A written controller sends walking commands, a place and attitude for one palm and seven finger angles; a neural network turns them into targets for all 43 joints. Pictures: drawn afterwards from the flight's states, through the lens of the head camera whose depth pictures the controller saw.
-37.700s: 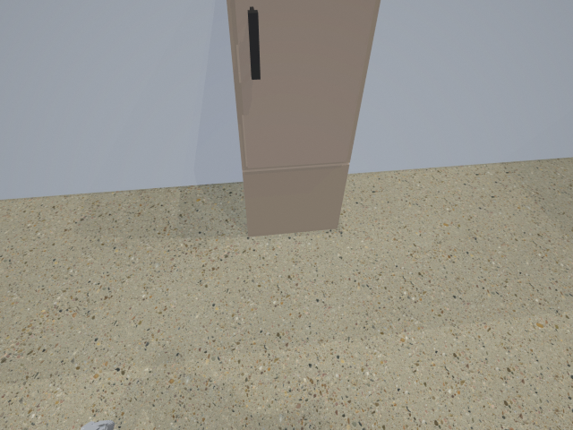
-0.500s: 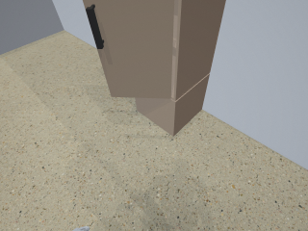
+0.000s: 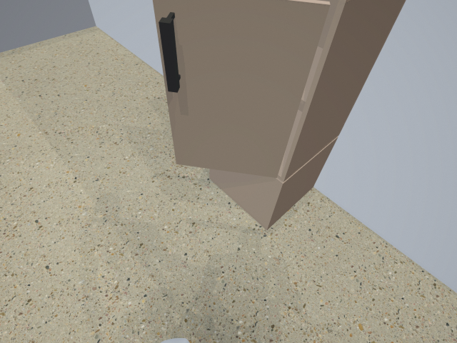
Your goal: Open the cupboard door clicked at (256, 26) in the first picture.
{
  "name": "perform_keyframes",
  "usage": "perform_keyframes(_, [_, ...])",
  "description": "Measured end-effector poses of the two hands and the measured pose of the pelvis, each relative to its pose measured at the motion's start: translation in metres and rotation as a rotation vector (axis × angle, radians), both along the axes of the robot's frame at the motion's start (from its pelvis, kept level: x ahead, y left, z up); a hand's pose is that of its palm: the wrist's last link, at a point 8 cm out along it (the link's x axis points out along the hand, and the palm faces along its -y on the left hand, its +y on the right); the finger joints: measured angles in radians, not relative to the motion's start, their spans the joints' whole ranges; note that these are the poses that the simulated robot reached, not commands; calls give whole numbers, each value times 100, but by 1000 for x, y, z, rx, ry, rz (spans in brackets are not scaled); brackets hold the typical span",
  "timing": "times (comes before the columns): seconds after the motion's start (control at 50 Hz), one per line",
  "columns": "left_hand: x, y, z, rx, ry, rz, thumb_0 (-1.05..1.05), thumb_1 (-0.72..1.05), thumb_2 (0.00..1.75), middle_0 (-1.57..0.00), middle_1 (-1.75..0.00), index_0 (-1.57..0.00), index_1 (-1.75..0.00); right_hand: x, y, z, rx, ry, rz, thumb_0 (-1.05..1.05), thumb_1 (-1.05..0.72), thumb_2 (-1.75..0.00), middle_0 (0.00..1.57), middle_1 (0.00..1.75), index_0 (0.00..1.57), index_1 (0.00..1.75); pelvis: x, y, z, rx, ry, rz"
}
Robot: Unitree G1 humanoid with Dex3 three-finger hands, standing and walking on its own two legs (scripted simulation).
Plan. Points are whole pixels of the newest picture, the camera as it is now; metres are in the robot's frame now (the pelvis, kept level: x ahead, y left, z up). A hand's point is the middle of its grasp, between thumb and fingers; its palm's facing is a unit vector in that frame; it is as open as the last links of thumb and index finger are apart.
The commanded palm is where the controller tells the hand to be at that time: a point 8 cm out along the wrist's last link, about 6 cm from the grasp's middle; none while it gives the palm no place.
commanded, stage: take the last steps up to it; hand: left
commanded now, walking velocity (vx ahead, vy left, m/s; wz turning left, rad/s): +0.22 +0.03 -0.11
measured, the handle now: (172, 53) +0.71 +0.21 +0.12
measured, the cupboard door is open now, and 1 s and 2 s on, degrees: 39 39 39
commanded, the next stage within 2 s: come to a stop and stand still in 0.18 s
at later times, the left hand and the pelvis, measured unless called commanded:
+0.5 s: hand (159, 280) +0.26 +0.17 -0.16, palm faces -0.07 -0.98 -0.19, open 7.4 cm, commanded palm none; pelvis +0.14 +0.01 +0.01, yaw -2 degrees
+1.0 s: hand (118, 331) +0.16 +0.23 -0.16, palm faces -0.04 -0.96 -0.26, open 7.4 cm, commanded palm none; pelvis +0.12 +0.03 +0.01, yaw -4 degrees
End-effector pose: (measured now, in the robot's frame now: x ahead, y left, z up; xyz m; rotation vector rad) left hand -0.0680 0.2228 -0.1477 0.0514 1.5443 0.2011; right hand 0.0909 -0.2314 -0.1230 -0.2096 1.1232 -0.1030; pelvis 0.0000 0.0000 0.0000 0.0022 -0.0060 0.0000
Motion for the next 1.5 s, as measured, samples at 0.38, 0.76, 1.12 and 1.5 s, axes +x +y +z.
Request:
perform_keyframes(0.38, [305,8,27,61,-408,-226,0,91,90,-19,-30,-20,-30,-37,33,-23,90,374,-209,0,-92,-90,20,29,20,30,125,8,4,29,1,-49])
perform_keyframes(0.76, [278,60,10,60,-244,-133,0,92,90,-20,-30,-20,-30,75,41,1,-33,170,-149,0,-91,-90,20,29,19,30,139,44,9,-15,7,-48])
perform_keyframes(1.12, [206,33,16,78,-218,-204,0,91,90,-19,-30,-20,-30,57,21,-10,30,77,-149,0,-91,-90,20,29,20,30,107,28,4,-10,-5,-66])
perform_keyframes(1.5, [187,29,12,40,-203,-218,0,91,90,-20,-30,-20,-30,-22,31,-9,38,246,-173,0,-91,-90,20,29,19,30,93,24,8,-6,3,-70])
